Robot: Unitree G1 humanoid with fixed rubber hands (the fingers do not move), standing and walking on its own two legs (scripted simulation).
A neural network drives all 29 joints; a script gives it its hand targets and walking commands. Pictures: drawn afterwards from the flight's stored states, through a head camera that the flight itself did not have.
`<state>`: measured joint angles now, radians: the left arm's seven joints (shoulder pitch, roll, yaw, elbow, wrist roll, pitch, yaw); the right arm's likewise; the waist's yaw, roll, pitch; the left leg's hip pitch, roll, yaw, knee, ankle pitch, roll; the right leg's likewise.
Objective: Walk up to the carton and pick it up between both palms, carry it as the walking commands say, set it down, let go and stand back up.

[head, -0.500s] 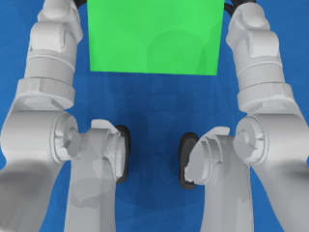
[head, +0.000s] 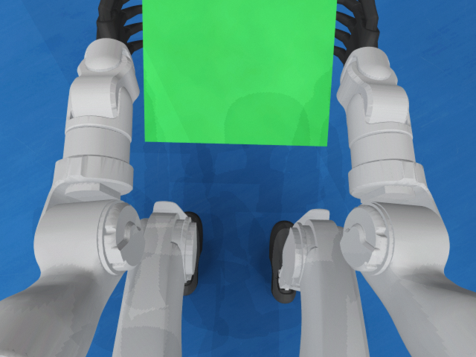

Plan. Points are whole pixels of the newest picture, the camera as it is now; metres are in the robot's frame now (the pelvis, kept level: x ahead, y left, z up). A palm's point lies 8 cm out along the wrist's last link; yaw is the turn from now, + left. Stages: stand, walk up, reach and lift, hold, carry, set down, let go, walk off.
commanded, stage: reach and lift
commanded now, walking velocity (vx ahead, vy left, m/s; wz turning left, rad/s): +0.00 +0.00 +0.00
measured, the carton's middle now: (237, 57) +0.55 +0.03 -0.17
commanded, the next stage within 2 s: none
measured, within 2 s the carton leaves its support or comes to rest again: neither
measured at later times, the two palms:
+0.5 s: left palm (96, 33) +0.51 +0.18 -0.02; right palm (391, 45) +0.52 -0.13 -0.02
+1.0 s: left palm (54, 17) +0.48 +0.18 +0.05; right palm (439, 32) +0.50 -0.13 +0.06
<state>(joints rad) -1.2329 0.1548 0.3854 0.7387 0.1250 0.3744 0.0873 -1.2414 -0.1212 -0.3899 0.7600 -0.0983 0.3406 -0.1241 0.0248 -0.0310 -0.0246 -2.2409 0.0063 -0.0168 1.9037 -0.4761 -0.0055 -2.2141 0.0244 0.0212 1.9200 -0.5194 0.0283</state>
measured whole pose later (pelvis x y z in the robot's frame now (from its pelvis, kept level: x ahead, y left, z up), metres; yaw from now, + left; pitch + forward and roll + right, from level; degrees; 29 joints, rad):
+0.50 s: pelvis +0.00 +0.00 +0.04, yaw +1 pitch +46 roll +0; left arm -1.12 0.07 0.44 0.70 0.20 0.42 0.12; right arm -1.13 -0.04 -0.43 0.71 -0.18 0.40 -0.16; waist 0.02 -0.02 -0.15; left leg -2.11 0.00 -0.02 1.76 -0.45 -0.01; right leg -2.09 0.02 0.02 1.78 -0.50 0.02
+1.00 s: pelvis +0.01 +0.00 +0.10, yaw +1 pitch +43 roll +0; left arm -0.99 0.00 0.45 0.66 0.23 0.43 0.12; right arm -1.00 0.01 -0.45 0.69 -0.22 0.40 -0.15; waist 0.02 -0.02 -0.22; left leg -1.90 0.00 -0.01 1.58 -0.44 0.00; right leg -1.88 0.02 0.03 1.60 -0.48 0.02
